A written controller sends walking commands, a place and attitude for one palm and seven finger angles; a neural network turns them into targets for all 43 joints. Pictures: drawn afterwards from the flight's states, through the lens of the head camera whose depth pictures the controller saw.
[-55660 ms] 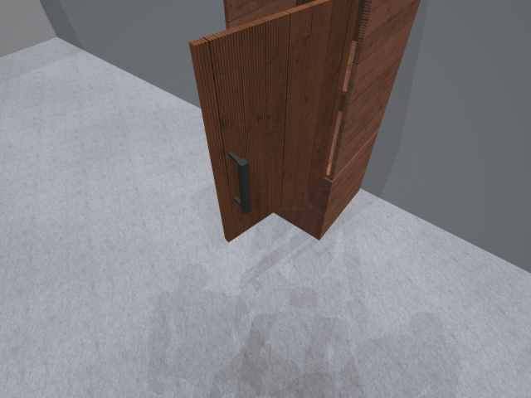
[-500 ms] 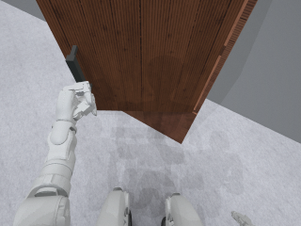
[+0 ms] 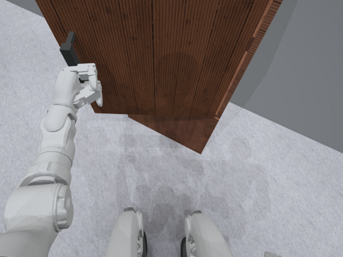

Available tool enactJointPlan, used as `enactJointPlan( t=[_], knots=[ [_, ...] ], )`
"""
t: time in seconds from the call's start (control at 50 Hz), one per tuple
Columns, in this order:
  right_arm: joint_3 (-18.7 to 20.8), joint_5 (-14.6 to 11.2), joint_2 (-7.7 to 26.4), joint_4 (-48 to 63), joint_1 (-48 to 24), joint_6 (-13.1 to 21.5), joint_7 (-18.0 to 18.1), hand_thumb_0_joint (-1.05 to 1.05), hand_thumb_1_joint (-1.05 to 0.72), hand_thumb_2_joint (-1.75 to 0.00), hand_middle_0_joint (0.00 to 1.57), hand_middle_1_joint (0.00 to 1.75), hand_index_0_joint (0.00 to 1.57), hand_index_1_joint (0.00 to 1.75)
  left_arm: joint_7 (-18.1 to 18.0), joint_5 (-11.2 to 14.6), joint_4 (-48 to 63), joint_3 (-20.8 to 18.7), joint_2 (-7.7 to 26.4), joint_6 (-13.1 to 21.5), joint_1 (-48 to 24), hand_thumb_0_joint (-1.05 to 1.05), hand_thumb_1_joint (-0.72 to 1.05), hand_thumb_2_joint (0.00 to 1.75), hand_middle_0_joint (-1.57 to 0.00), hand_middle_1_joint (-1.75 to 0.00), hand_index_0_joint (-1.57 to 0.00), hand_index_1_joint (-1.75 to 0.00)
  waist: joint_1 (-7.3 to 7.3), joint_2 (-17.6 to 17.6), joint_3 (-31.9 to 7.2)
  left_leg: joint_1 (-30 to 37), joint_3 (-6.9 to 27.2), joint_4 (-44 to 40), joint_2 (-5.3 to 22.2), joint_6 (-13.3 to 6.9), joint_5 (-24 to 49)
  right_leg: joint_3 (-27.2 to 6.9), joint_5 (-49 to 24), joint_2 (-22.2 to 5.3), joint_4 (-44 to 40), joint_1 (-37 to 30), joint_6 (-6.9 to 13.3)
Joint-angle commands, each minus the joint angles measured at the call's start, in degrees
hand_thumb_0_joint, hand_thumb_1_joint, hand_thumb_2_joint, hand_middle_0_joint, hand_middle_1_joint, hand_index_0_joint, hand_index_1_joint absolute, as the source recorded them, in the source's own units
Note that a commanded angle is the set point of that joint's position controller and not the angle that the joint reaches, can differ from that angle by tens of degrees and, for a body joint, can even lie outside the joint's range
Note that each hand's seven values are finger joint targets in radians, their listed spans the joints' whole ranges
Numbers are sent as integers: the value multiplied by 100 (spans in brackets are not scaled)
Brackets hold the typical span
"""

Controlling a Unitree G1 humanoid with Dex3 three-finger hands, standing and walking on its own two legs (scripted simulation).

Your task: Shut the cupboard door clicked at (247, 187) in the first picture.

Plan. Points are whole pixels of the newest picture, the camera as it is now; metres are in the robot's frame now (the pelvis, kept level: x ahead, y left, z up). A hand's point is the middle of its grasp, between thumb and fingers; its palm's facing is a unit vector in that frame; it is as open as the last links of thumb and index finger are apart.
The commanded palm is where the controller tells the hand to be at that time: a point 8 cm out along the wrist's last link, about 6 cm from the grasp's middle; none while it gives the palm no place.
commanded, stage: push the door shut along its arc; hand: left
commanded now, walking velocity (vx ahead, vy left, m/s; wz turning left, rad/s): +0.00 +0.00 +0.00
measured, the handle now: (81, 69) +0.55 +0.20 +0.05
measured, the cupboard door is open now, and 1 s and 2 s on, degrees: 28 14 12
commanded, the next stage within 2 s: pull the fist back off the door in 0.96 s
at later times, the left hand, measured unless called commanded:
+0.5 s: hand (116, 69) +0.54 +0.11 +0.05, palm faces -0.27 -0.96 -0.06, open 3.1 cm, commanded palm +0.55 +0.15 +0.05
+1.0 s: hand (123, 55) +0.59 +0.10 +0.05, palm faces -0.36 -0.93 -0.05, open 3.0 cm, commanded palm +0.62 +0.10 +0.05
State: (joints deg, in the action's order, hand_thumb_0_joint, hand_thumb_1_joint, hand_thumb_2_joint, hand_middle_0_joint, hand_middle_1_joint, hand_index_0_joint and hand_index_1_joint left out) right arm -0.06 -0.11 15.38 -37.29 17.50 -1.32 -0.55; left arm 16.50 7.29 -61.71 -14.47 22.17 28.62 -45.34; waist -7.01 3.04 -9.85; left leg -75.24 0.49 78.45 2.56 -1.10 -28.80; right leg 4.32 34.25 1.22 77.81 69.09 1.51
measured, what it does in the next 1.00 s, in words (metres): stands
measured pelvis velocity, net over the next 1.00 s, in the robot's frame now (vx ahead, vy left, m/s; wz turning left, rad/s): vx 0.00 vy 0.01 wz -0.06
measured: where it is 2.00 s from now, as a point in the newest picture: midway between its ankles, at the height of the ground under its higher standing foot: outside the picture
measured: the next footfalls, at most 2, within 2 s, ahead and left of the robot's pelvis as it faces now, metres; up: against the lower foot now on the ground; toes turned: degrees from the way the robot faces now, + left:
none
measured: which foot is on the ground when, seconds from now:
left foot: down 0.00-1.00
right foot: down 0.00-1.00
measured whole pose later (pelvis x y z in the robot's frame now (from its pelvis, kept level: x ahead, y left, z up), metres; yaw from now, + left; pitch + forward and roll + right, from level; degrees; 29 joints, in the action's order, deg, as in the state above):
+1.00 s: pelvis +0.00 +0.01 -0.04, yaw -4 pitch +34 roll -7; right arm -3.1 1.6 15.3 -38.4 20.8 2.6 -0.3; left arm 24.1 -0.4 -74.1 -14.6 37.1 14.5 -76.5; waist -16.3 3.8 -7.9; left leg -91.2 2.5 87.0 4.3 -1.6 -30.5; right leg 5.9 34.8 3.1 84.0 83.9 1.4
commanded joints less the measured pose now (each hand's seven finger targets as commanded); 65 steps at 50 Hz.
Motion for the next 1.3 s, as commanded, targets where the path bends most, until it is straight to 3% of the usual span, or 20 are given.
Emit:
enactJointPlan(
  t=[0.0,0.08,0.14,0.18,0.24,0.28,0.34,0.42,0.56,0.74,0.86,1.04,1.06,1.1,1.12,1.14,1.18,1.2,1.24,1.28],
  knots=[
    [341,7,984,326,741,137,84,0,-90,-90,20,30,20,30,122,54,982,24,829,256,-2965,0,90,90,-130,-150,-130,-150,-503,148,-2613,2520,414,-732,-102,-139,1037,-391,-1266,122,-1310,-481,21],
    [308,22,1045,233,843,184,96,0,-90,-90,20,30,20,30,164,-44,707,35,1020,206,-3489,0,90,90,-130,-150,-130,-150,-622,280,-2532,2454,517,-698,-90,-139,791,-338,-974,140,-1240,-137,56],
    [321,53,1077,177,924,234,76,0,-90,-90,20,30,20,30,207,-116,653,245,845,191,-3789,0,90,90,-130,-150,-130,-150,-688,711,-2730,2882,676,-720,-56,-93,834,-226,-949,132,-1111,352,100],
    [306,67,1121,150,979,242,77,0,-90,-90,20,30,20,30,197,-123,551,211,934,99,-4008,0,90,90,-130,-150,-130,-150,-788,645,-2686,2831,708,-678,-47,-116,792,-225,-930,137,-1112,448,93],
    [282,90,1144,147,1053,258,65,0,-90,-90,20,30,20,30,211,-156,527,-20,1258,25,-4205,0,90,90,-130,-150,-130,-150,-737,834,-3005,2897,716,-598,-38,-102,1069,-204,-1059,152,-1010,401,119],
    [259,87,1136,153,1085,256,48,0,-90,-90,20,30,20,30,223,-209,407,7,1256,-57,-4266,0,90,90,-130,-150,-130,-150,-781,824,-2957,2832,722,-553,-29,-109,1086,-196,-1056,168,-989,458,118],
    [208,98,1167,186,1143,251,38,0,-90,-90,20,30,20,30,165,-302,174,-300,1686,-152,-4394,0,90,90,-130,-150,-130,-150,-805,751,-2876,2527,700,-484,-13,-132,1019,-219,-987,190,-960,433,103],
    [199,132,1165,210,1236,271,9,0,-90,-90,20,30,20,30,192,-411,409,-332,1849,-157,-4766,0,90,90,-130,-150,-130,-150,-858,1072,-3227,2716,737,-390,12,-132,1261,-204,-1120,209,-833,523,121],
    [142,124,1166,217,1387,233,20,0,-90,-90,20,30,20,30,352,-527,85,-508,2214,-502,-4926,0,90,90,-130,-150,-130,-150,-950,888,-3156,2301,649,-187,38,-174,1460,-222,-1310,250,-799,373,86],
    [113,140,1179,106,1574,317,83,0,-90,-90,20,30,20,30,614,-566,-39,-383,2328,-800,-5607,0,90,90,-130,-150,-130,-150,-1203,924,-3178,2023,605,83,40,-233,1559,-234,-1448,295,-732,527,68],
    [132,183,1186,-11,1660,398,106,0,-90,-90,20,30,20,30,729,-614,26,-96,2052,-996,-5976,0,90,90,-130,-150,-130,-150,-1276,1445,-3407,2541,713,180,53,-190,1805,-117,-1491,321,-630,1016,118],
    [91,233,1202,-114,1720,530,172,0,-90,-90,20,30,20,30,769,-738,47,-8,2173,-1256,-6670,0,90,90,-130,-150,-130,-150,-1493,1624,-3504,2443,695,396,56,-225,1854,-78,-1535,364,-524,1198,120],
    [-5,382,1107,138,2016,547,117,0,-90,-90,20,30,20,30,-280,-241,205,-1230,2381,-1306,-6341,0,90,90,-130,-150,-130,-150,-1028,1617,-3667,2357,807,211,152,-167,1917,-41,-1550,293,-507,936,91],
    [50,480,1007,142,1944,524,-96,0,-90,-90,20,30,20,30,-1222,-349,102,-1017,1661,-1326,-5881,0,90,90,-130,-150,-130,-150,-1036,1441,-3563,2340,811,45,179,-95,1780,10,-1420,301,-551,920,18],
    [53,544,980,138,1999,519,-186,0,-90,-90,20,30,20,30,-1687,-518,-10,-1066,1574,-1232,-5734,0,90,90,-130,-150,-130,-150,-1027,1269,-3424,2263,841,-8,177,-98,1709,24,-1359,305,-566,925,-6],
    [80,613,987,136,2022,477,-271,0,-90,-90,20,30,20,30,-2053,-829,259,-941,1632,-1090,-5823,0,90,90,-130,-150,-130,-150,-1050,1454,-3496,2326,789,-23,185,-86,1732,16,-1350,286,-579,908,-23],
    [169,637,987,142,2025,374,-449,0,-90,-90,20,30,20,30,-2307,-1495,631,-449,1534,-790,-5726,0,90,90,-130,-150,-130,-150,-1042,1833,-3842,2735,781,-76,161,-37,1879,-18,-1423,261,-594,853,32],
    [208,614,999,113,2033,310,-486,0,-90,-90,20,30,20,30,-2287,-1549,594,-321,1397,-720,-5706,0,90,90,-130,-150,-130,-150,-1126,1677,-3850,2816,807,-117,154,-38,1832,-28,-1450,269,-660,788,33],
    [239,555,1047,112,2010,227,-488,0,-90,-90,20,30,20,30,-2107,-1382,629,-329,1388,-656,-5792,0,90,90,-130,-150,-130,-150,-1170,1572,-3848,2857,792,-228,109,-44,1787,-72,-1542,283,-812,517,28],
    [218,482,1047,154,1942,193,-442,0,-90,-90,20,30,20,30,-1917,-1111,639,-567,1577,-632,-5585,0,90,90,-130,-150,-130,-150,-1038,1408,-3869,2687,684,-352,60,-54,1695,-138,-1606,292,-952,26,27]
  ],
)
